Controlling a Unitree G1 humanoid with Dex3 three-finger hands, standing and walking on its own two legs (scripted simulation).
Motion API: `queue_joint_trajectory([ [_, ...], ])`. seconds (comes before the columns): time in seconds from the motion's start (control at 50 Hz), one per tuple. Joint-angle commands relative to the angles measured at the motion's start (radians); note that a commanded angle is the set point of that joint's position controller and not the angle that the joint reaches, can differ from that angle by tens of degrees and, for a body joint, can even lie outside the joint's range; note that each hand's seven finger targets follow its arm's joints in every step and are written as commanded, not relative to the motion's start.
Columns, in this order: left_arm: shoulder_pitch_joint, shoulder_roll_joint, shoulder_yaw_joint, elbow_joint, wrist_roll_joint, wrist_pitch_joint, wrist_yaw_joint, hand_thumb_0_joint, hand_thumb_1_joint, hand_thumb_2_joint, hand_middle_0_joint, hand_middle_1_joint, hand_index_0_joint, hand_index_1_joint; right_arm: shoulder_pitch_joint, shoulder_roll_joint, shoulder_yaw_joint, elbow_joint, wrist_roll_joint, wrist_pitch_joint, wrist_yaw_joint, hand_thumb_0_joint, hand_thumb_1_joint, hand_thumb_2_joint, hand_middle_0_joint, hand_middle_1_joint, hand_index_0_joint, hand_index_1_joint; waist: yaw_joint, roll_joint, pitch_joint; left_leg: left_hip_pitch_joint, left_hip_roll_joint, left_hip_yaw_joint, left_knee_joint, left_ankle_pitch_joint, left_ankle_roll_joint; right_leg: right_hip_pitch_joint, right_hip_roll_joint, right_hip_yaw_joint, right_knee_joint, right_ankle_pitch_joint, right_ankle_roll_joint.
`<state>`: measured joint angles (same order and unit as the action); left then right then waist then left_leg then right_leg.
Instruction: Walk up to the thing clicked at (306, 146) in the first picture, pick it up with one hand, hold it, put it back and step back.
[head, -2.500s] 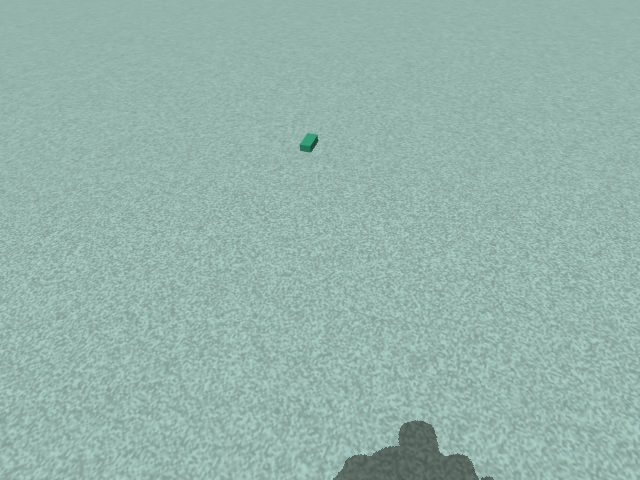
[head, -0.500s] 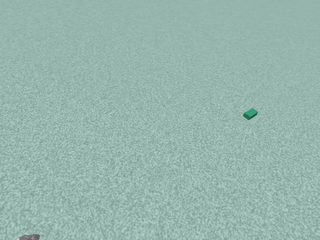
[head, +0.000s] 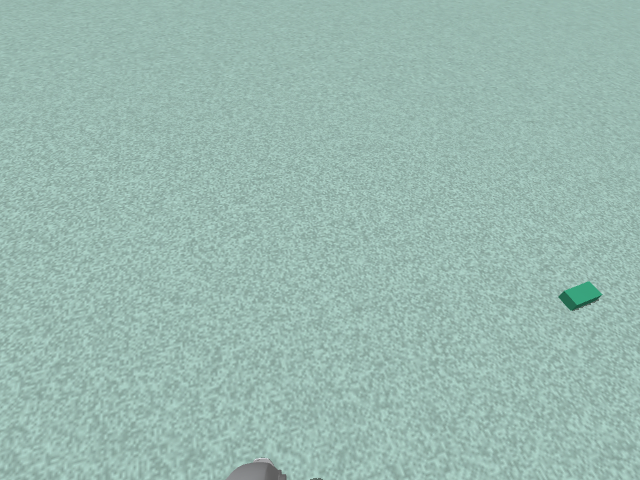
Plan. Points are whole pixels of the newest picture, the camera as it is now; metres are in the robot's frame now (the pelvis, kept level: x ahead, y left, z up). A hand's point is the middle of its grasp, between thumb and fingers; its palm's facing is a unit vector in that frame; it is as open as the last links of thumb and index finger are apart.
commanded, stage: walk up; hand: left
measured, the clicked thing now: (580, 295) +0.93 -0.94 -0.71
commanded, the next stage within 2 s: none
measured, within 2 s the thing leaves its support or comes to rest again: neither
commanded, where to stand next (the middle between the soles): +0.69 -1.31 m, yaw +26 degrees
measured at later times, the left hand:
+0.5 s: hand (316, 428) +0.22 +0.03 -0.10, palm faces +0.15 -0.92 -0.35, open 7.3 cm
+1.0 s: hand (437, 388) +0.31 -0.16 -0.14, palm faces +0.19 -0.94 -0.28, open 7.4 cm
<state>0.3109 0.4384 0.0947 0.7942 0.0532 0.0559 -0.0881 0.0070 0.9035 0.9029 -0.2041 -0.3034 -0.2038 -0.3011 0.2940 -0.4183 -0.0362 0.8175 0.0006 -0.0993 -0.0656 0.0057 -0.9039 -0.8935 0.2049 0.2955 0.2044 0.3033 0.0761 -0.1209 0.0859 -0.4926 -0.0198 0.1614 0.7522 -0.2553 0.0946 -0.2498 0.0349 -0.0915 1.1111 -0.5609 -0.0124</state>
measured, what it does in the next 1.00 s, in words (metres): steps to the right, turning left: right foot, then left foot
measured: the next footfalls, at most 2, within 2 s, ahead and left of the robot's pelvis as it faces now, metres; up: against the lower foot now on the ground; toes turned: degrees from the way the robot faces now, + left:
right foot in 0.34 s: +0.25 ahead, -0.36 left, +0.00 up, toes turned +3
left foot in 0.70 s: +0.35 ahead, -0.23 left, +0.00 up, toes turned +20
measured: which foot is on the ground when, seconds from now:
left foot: down 0.00-0.34, up 0.36-0.68, down 0.70-1.00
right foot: up 0.00-0.32, down 0.34-0.72, up 0.74-1.00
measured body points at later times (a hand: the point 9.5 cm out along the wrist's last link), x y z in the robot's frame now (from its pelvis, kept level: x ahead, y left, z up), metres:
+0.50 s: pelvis +0.17 -0.25 +0.02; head +0.18 -0.25 +0.47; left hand +0.21 +0.08 -0.07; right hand +0.27 -0.62 -0.07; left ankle +0.16 -0.11 -0.62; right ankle +0.21 -0.36 -0.70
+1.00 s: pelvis +0.29 -0.45 +0.01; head +0.29 -0.39 +0.46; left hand +0.30 -0.11 -0.12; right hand +0.43 -0.79 -0.04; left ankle +0.31 -0.25 -0.70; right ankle +0.39 -0.63 -0.65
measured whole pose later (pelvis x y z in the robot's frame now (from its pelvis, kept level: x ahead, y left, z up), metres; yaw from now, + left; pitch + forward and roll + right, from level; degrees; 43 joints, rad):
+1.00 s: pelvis +0.29 -0.45 +0.01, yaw +16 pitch -2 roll +0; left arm 0.28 0.49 0.12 0.71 0.05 0.11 -0.13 0.01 0.90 0.90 -0.21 -0.30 -0.21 -0.30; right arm 0.37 -0.46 -0.02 0.86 -0.03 -0.10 -0.08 0.01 -0.90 -0.89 0.21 0.30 0.21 0.30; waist 0.00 -0.15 0.05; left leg -0.43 0.13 0.00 0.73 -0.29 0.02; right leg -0.56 -0.12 0.11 1.07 -0.41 0.02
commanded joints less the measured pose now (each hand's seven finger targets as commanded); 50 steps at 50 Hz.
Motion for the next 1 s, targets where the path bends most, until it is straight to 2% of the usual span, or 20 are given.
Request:
queue_joint_trajectory([
  [0.0, -0.106, 0.291, 0.059, -0.165, 0.003, -0.035, 0.006, 0.000, 0.900, 0.900, -0.200, -0.300, -0.200, -0.300, 0.133, -0.326, -0.109, -0.049, 0.031, -0.014, -0.073, 0.000, -0.900, -0.900, 0.200, 0.300, 0.200, 0.300, -0.119, 0.011, -0.147, 0.468, 0.488, -0.813, -0.431, -0.108, 0.232, -0.548, -0.136, 0.272, 0.355, 0.132, 0.047],
  [0.04, -0.102, 0.257, 0.069, -0.157, -0.012, -0.024, -0.005, 0.000, 0.900, 0.900, -0.200, -0.300, -0.200, -0.300, 0.120, -0.318, -0.084, -0.027, 0.018, -0.026, -0.059, 0.000, -0.900, -0.900, 0.200, 0.300, 0.200, 0.300, -0.079, 0.076, -0.068, 0.180, 0.369, -0.528, -0.403, 0.004, 0.178, -0.374, -0.165, 0.253, 0.270, 0.160, 0.047],
  [0.12, -0.046, 0.213, 0.065, -0.142, -0.010, -0.003, -0.042, 0.000, 0.900, 0.900, -0.200, -0.300, -0.200, -0.300, 0.065, -0.354, -0.089, -0.015, -0.006, -0.049, -0.027, 0.000, -0.900, -0.900, 0.200, 0.300, 0.200, 0.300, -0.029, 0.223, -0.035, 0.025, 0.219, -0.288, -0.400, -0.185, 0.109, -0.277, -0.176, 0.175, -0.012, 0.219, 0.022],
  [0.2, -0.145, 0.201, 0.073, -0.177, -0.012, 0.003, -0.058, 0.000, 0.900, 0.900, -0.200, -0.300, -0.200, -0.300, 0.098, -0.413, -0.113, 0.006, -0.032, -0.051, -0.016, 0.000, -0.900, -0.900, 0.200, 0.300, 0.200, 0.300, -0.085, 0.333, -0.047, 0.055, 0.225, -0.304, -0.410, -0.255, 0.108, -0.270, -0.173, 0.121, -0.238, 0.222, 0.021],
  [0.26, -0.107, 0.203, 0.084, -0.158, -0.008, -0.001, -0.051, 0.000, 0.900, 0.900, -0.200, -0.300, -0.200, -0.300, 0.053, -0.428, -0.114, 0.009, -0.034, -0.034, -0.010, 0.000, -0.900, -0.900, 0.200, 0.300, 0.200, 0.300, -0.055, 0.367, -0.082, -0.022, 0.233, -0.299, -0.344, -0.211, 0.093, -0.120, -0.143, 0.067, -0.315, 0.248, 0.015],
  [0.3, 0.060, 0.211, 0.101, -0.100, -0.004, -0.004, -0.040, 0.000, 0.900, 0.900, -0.200, -0.300, -0.200, -0.300, -0.033, -0.393, -0.103, -0.005, -0.031, -0.014, -0.017, 0.000, -0.900, -0.900, 0.200, 0.300, 0.200, 0.300, 0.062, 0.305, -0.139, -0.105, 0.206, -0.227, -0.135, -0.143, 0.058, 0.102, -0.095, 0.002, -0.459, 0.285, 0.007],
  [0.32, 0.189, 0.260, 0.123, -0.055, 0.007, -0.015, -0.028, 0.000, 0.900, 0.900, -0.200, -0.300, -0.200, -0.300, -0.025, -0.300, -0.075, -0.006, -0.035, -0.004, -0.024, 0.000, -0.900, -0.900, 0.200, 0.300, 0.200, 0.300, 0.134, 0.087, -0.196, -0.197, 0.122, -0.138, 0.194, -0.146, 0.027, 0.253, -0.094, 0.046, -0.561, 0.247, -0.005],
  [0.34, 0.239, 0.348, 0.137, -0.055, 0.031, -0.028, -0.011, 0.000, 0.900, 0.900, -0.200, -0.300, -0.200, -0.300, 0.021, -0.169, -0.031, -0.009, -0.019, 0.003, -0.029, 0.000, -0.900, -0.900, 0.200, 0.300, 0.200, 0.300, 0.169, -0.221, -0.158, -0.442, -0.040, -0.104, 0.499, -0.372, -0.026, 0.274, -0.288, 0.370, -0.718, 0.133, -0.022],
  [0.36, 0.074, 0.414, 0.136, -0.104, 0.012, -0.037, 0.004, 0.000, 0.900, 0.900, -0.200, -0.300, -0.200, -0.300, 0.068, -0.209, -0.047, -0.018, -0.014, 0.010, -0.053, 0.000, -0.900, -0.900, 0.200, 0.300, 0.200, 0.300, 0.064, -0.259, -0.142, -0.475, -0.007, -0.165, 0.597, -0.355, -0.045, 0.233, -0.409, 0.656, -0.912, 0.026, -0.109],
  [0.38, -0.053, 0.436, 0.147, -0.139, -0.013, -0.040, 0.017, 0.000, 0.900, 0.900, -0.200, -0.300, -0.200, -0.300, 0.099, -0.258, -0.063, 0.017, -0.023, 0.011, -0.066, 0.000, -0.900, -0.900, 0.200, 0.300, 0.200, 0.300, -0.004, -0.235, -0.118, -0.416, 0.087, -0.196, 0.598, -0.283, -0.040, 0.155, -0.459, 0.737, -0.936, -0.093, -0.164],
  [0.44, -0.115, 0.285, 0.102, -0.128, -0.014, -0.043, 0.021, 0.000, 0.900, 0.900, -0.200, -0.300, -0.200, -0.300, 0.101, -0.299, -0.071, 0.099, 0.008, -0.001, -0.045, 0.000, -0.900, -0.900, 0.200, 0.300, 0.200, 0.300, -0.052, -0.105, -0.024, -0.274, 0.096, -0.209, 0.430, -0.161, -0.031, 0.014, -0.276, 0.315, -0.767, 0.115, -0.152],
  [0.52, -0.091, 0.194, 0.069, -0.133, -0.009, -0.052, 0.018, 0.000, 0.900, 0.900, -0.200, -0.300, -0.200, -0.300, 0.156, -0.242, -0.048, 0.113, -0.002, -0.009, -0.030, 0.000, -0.900, -0.900, 0.200, 0.300, 0.200, 0.300, -0.045, -0.102, -0.010, -0.171, 0.054, -0.121, 0.191, -0.121, -0.042, 0.035, -0.254, 0.199, -0.729, 0.439, -0.261],
  [0.62, -0.142, 0.178, 0.048, -0.195, 0.005, -0.031, 0.012, 0.000, 0.900, 0.900, -0.200, -0.300, -0.200, -0.300, 0.234, -0.225, -0.053, 0.089, 0.011, -0.009, -0.032, 0.000, -0.900, -0.900, 0.200, 0.300, 0.200, 0.300, -0.084, -0.036, -0.066, 0.153, 0.044, -0.062, -0.068, 0.115, -0.015, -0.071, -0.271, 0.141, -0.669, 0.499, -0.218],
  [0.66, -0.138, 0.156, 0.031, -0.227, 0.005, -0.028, 0.008, 0.000, 0.900, 0.900, -0.200, -0.300, -0.200, -0.300, 0.347, -0.271, -0.076, 0.104, 0.007, -0.007, -0.047, 0.000, -0.900, -0.900, 0.200, 0.300, 0.200, 0.300, -0.140, 0.075, -0.133, 0.441, 0.066, -0.116, -0.179, 0.203, 0.004, -0.215, -0.196, 0.065, -0.456, 0.543, -0.123],
  [0.68, -0.073, 0.125, 0.021, -0.227, 0.004, -0.026, 0.007, 0.000, 0.900, 0.900, -0.200, -0.300, -0.200, -0.300, 0.358, -0.338, -0.099, 0.088, -0.005, -0.003, -0.058, 0.000, -0.900, -0.900, 0.200, 0.300, 0.200, 0.300, -0.149, 0.220, -0.164, 0.576, 0.188, -0.343, -0.259, 0.073, 0.047, -0.371, -0.114, 0.025, -0.271, 0.390, -0.059],
  [0.7, -0.019, 0.119, 0.027, -0.225, 0.013, -0.017, 0.011, 0.000, 0.900, 0.900, -0.200, -0.300, -0.200, -0.300, 0.342, -0.405, -0.118, 0.045, -0.018, 0.002, -0.071, 0.000, -0.900, -0.900, 0.200, 0.300, 0.200, 0.300, -0.139, 0.333, -0.193, 0.615, 0.440, -0.772, -0.369, -0.106, 0.148, -0.534, -0.037, 0.072, -0.034, 0.015, 0.013],
  [0.74, 0.024, 0.267, 0.065, -0.209, 0.021, 0.009, 0.016, 0.000, 0.900, 0.900, -0.200, -0.300, -0.200, -0.300, 0.200, -0.422, -0.119, -0.021, 0.019, 0.004, -0.080, 0.000, -0.900, -0.900, 0.200, 0.300, 0.200, 0.300, -0.100, 0.143, -0.145, 0.450, 0.596, -0.941, -0.462, -0.273, 0.262, -0.540, -0.094, 0.229, 0.206, 0.012, 0.046],
  [0.82, -0.022, 0.252, 0.087, -0.172, 0.013, 0.017, 0.001, 0.000, 0.900, 0.900, -0.200, -0.300, -0.200, -0.300, 0.111, -0.330, -0.078, -0.017, -0.001, -0.008, -0.062, 0.000, -0.900, -0.900, 0.200, 0.300, 0.200, 0.300, -0.069, 0.115, -0.051, 0.094, 0.352, -0.488, -0.402, -0.202, 0.138, -0.352, -0.125, 0.233, 0.142, 0.160, 0.035],
  [0.92, -0.009, 0.217, 0.080, -0.167, 0.005, 0.030, -0.027, 0.000, 0.900, 0.900, -0.200, -0.300, -0.200, -0.300, 0.073, -0.397, -0.098, -0.011, -0.028, -0.018, -0.040, 0.000, -0.900, -0.900, 0.200, 0.300, 0.200, 0.300, -0.068, 0.294, -0.034, 0.046, 0.264, -0.340, -0.364, -0.336, 0.122, -0.351, -0.139, 0.159, -0.041, 0.160, 0.034],
  [0.98, -0.029, 0.219, 0.087, -0.176, -0.002, 0.038, -0.036, 0.000, 0.900, 0.900, -0.200, -0.300, -0.200, -0.300, 0.044, -0.467, -0.120, -0.007, -0.040, -0.016, -0.038, 0.000, -0.900, -0.900, 0.200, 0.300, 0.200, 0.300, -0.064, 0.424, -0.043, -0.019, 0.295, -0.377, -0.376, -0.453, 0.115, -0.290, -0.154, 0.131, -0.111, 0.115, 0.035],
])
